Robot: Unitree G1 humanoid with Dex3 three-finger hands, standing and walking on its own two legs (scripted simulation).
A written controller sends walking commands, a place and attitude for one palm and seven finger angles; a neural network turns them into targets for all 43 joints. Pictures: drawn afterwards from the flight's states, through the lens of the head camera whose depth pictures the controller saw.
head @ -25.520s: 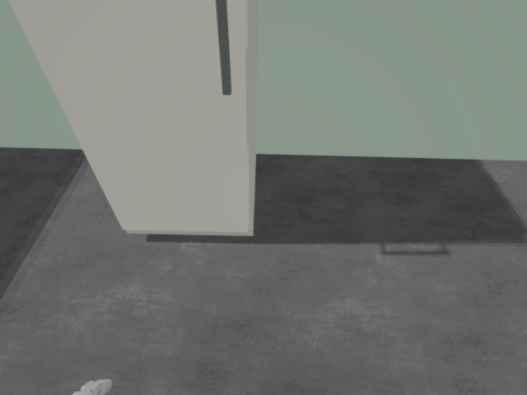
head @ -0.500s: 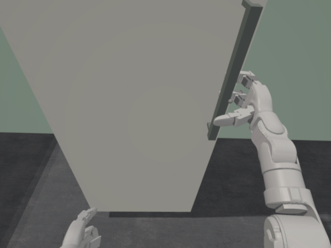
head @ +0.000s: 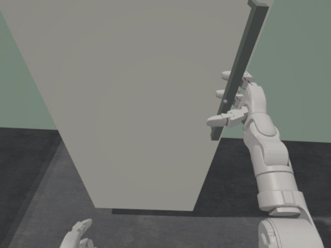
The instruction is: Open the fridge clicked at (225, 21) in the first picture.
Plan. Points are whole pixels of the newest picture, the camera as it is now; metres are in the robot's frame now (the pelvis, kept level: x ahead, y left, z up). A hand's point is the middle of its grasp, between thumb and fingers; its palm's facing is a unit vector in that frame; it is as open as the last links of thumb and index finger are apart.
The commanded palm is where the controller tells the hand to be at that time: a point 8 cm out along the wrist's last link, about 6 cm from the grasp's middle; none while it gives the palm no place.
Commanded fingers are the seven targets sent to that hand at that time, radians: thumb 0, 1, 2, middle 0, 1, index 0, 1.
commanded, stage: slide the fingers in behind the handle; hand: right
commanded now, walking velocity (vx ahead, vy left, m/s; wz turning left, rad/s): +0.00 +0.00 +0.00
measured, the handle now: (229, 83) +0.46 -0.11 +0.20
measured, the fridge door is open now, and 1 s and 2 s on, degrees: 0 0 0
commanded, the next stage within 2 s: grip the handle and tug to test in 0.62 s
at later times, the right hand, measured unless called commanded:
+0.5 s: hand (224, 101) +0.40 -0.09 +0.20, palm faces -0.04 +1.00 +0.02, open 14.0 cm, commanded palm +0.38 -0.15 +0.19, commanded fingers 0.00 0.50 -0.30 0.30 1.20 0.30 1.20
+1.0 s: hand (224, 101) +0.40 -0.09 +0.19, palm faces -0.04 +1.00 +0.02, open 12.1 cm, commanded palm +0.38 -0.14 +0.19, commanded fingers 0.00 -0.20 -0.60 0.38 1.30 0.38 1.30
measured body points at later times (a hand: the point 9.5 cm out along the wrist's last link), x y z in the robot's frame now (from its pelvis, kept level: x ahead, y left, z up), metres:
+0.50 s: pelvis +0.00 +0.01 +0.00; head -0.02 +0.02 +0.45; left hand +0.15 +0.24 -0.10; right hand +0.40 -0.15 +0.20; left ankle -0.02 +0.07 -0.74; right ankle +0.01 -0.08 -0.74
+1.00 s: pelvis +0.00 +0.01 +0.00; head -0.02 +0.02 +0.45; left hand +0.15 +0.24 -0.10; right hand +0.40 -0.15 +0.20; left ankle -0.02 +0.07 -0.74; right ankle +0.01 -0.08 -0.74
